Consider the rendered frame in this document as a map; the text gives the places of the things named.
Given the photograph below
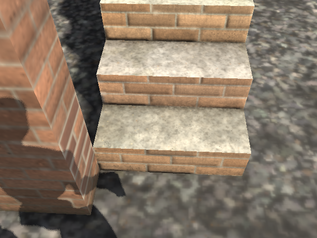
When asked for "stairs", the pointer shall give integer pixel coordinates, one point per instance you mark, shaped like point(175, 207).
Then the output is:
point(174, 77)

